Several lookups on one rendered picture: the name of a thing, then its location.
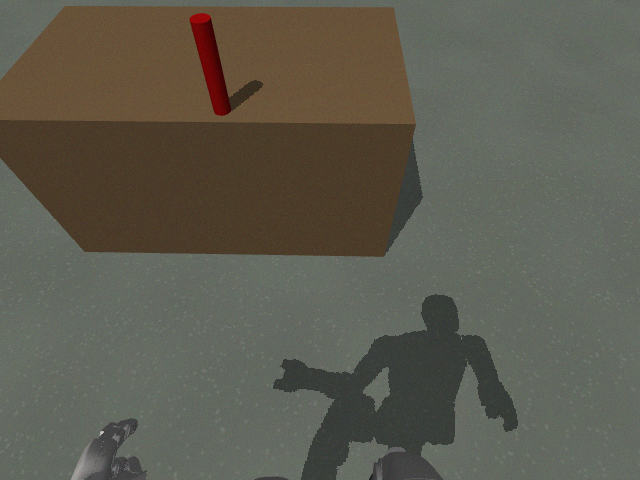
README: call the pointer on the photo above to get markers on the left robot hand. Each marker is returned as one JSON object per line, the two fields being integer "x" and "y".
{"x": 98, "y": 462}

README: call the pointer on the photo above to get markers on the can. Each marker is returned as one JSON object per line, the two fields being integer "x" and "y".
{"x": 209, "y": 56}

